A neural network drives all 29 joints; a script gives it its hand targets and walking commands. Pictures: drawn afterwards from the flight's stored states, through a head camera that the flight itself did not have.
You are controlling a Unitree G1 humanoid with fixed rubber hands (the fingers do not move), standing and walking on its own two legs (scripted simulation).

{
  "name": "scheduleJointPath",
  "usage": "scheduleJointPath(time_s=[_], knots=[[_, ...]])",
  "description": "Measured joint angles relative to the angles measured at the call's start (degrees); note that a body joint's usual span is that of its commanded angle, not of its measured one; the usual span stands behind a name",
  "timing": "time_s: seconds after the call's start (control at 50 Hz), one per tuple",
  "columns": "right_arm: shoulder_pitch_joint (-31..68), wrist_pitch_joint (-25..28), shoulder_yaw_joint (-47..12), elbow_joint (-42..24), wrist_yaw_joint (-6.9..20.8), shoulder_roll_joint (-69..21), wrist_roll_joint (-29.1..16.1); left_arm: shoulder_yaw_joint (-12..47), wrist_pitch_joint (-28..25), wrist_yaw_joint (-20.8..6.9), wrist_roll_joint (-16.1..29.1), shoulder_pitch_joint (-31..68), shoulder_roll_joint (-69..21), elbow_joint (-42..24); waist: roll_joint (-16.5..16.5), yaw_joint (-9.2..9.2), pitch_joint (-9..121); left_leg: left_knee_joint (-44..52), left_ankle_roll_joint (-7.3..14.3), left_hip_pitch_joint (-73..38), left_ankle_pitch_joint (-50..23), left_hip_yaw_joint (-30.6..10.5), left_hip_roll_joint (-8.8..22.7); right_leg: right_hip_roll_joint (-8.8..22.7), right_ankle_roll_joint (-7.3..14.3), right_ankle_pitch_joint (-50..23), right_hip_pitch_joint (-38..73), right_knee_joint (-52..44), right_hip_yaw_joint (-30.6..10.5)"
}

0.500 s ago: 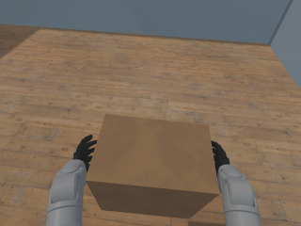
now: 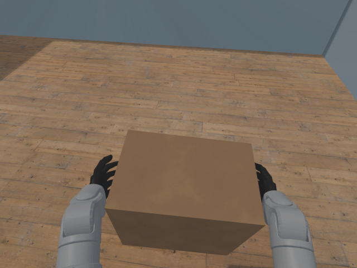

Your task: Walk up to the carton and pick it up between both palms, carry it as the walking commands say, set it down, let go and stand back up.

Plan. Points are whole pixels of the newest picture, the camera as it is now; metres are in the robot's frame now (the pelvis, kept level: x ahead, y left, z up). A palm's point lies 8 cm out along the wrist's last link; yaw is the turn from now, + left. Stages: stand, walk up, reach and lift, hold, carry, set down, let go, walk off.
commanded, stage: carry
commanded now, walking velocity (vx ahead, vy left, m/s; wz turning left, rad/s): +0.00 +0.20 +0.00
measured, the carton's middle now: (181, 198) +0.29 +0.00 -0.01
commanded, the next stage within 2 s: none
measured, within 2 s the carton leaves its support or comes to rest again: neither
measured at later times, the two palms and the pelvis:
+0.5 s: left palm (37, 221) +0.21 +0.29 +0.05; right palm (222, 209) +0.23 -0.09 +0.05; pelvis -0.03 +0.08 -0.02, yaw +2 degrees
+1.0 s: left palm out of the picture +0.21 +0.35 +0.08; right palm (193, 222) +0.20 -0.02 +0.07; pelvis -0.05 +0.17 +0.00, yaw +1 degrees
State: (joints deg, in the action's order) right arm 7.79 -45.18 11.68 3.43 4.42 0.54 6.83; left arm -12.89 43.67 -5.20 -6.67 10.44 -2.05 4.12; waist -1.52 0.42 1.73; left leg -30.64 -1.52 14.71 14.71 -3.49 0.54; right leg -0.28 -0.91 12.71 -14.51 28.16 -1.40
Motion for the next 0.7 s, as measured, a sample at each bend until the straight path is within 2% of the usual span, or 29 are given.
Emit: scheduleJointPath(time_s=[0.06, 0.14, 0.18, 0.24, 0.3, 0.36, 0.4, 0.44, 0.5, 0.56, 0.64, 0.7], knots=[[0.5, -3.2, 0.1, -2.5, -0.7, 1.0, -2.0, 0.8, 3.0, 1.4, 1.0, 0.6, -0.1, -2.5, 0.3, 0.68, 1.4, -3.6, 0.7, 3.3, 2.2, 1.7, -0.5, 1.7, -0.8, 2.0, -3.1, 4.1, 0.4], [1.3, -8.6, -0.7, -5.8, -2.5, 1.5, -4.1, 1.8, 8.2, 3.2, 3.1, 0.4, 1.3, -6.6, 2.3, 0.79, 2.8, -4.2, 2.6, 5.4, 1.0, 4.2, -2.5, 4.4, -2.4, 3.7, -6.6, 8.0, -0.9], [1.7, -11.6, -1.2, -8.3, -3.5, 0.7, -4.6, 1.8, 11.2, 3.6, 4.4, -0.2, 2.5, -9.6, 2.9, 0.53, 3.0, -5.1, 3.4, 6.6, 1.5, 4.9, -3.1, 5.5, -2.0, 3.8, -8.6, 10.2, -0.1], [1.3, -15.7, -1.6, -12.2, -4.8, -0.9, -4.5, 0.8, 15.2, 3.9, 6.2, -1.3, 3.4, -13.7, 2.2, -0.48, 3.1, -7.1, 4.1, 8.4, 2.4, 5.6, -2.9, 5.7, -1.3, 4.9, -9.7, 10.7, 2.0], [-0.5, -18.9, -1.1, -16.1, -5.2, -1.5, -4.4, -0.1, 18.2, 4.2, 6.9, -1.4, 2.2, -15.7, -0.2, -1.00, 3.1, -9.2, 4.5, 10.2, 2.8, 4.1, -2.9, 5.7, -2.5, 3.7, -9.4, 9.9, 3.5], [-2.4, -20.8, -0.2, -19.5, -5.3, -1.3, -5.2, 0.1, 20.1, 4.4, 6.4, -1.5, 0.6, -17.5, 0.0, -1.51, 3.3, -11.4, 3.4, 12.0, 6.3, 5.8, -3.0, 7.5, -3.6, 4.1, -10.4, 11.1, 4.1], [-2.9, -21.7, 0.2, -20.4, -5.3, -1.3, -5.6, 0.1, 20.7, 4.5, 6.0, -2.3, -0.1, -18.5, 1.6, -1.23, 3.4, -10.6, 3.9, 12.0, 4.4, 8.3, -2.9, 9.2, -4.5, 4.5, -10.8, 12.0, 3.9], [-2.3, -22.7, 0.2, -20.5, -5.4, -1.8, -5.5, -0.1, 21.0, 4.4, 6.1, -3.6, 0.0, -19.5, 2.8, -1.06, 3.4, -9.2, 5.9, 11.4, 0.2, 9.8, -3.2, 9.9, -4.5, 6.2, -11.9, 14.5, 3.3], [-1.6, -23.0, 0.1, -19.4, -5.4, -3.7, -4.7, -0.5, 21.5, 4.4, 6.8, -5.1, 1.3, -20.7, 2.4, -1.44, 3.1, -8.2, 7.7, 11.0, 1.4, 11.0, -2.3, 7.8, -3.1, 14.6, -15.7, 26.3, 4.5], [-3.0, -22.5, 0.2, -20.2, -5.5, -4.9, -4.3, -0.6, 22.7, 4.4, 7.2, -4.8, 2.2, -21.4, 1.9, -1.76, 3.2, -4.6, 8.0, 10.6, -0.6, 11.9, -2.2, 5.7, -1.6, 14.4, -17.2, 32.6, 6.2], [-4.0, -22.2, 0.2, -23.0, -5.6, -4.9, -4.3, -1.2, 22.6, 4.2, 7.8, -3.6, 1.4, -21.8, 0.6, -1.60, 3.5, -1.2, 9.2, 11.2, -3.2, 13.0, -3.0, 3.8, -0.7, 15.0, -13.9, 26.2, 8.1], [-4.0, -22.3, 0.1, -24.3, -5.8, -4.3, -4.3, -1.7, 21.4, 3.9, 7.9, -3.4, 0.4, -21.8, -0.2, -1.11, 4.1, -0.5, 9.8, 11.8, -3.9, 14.3, -3.9, 3.0, 0.7, 11.5, -7.5, 12.4, 9.3]])
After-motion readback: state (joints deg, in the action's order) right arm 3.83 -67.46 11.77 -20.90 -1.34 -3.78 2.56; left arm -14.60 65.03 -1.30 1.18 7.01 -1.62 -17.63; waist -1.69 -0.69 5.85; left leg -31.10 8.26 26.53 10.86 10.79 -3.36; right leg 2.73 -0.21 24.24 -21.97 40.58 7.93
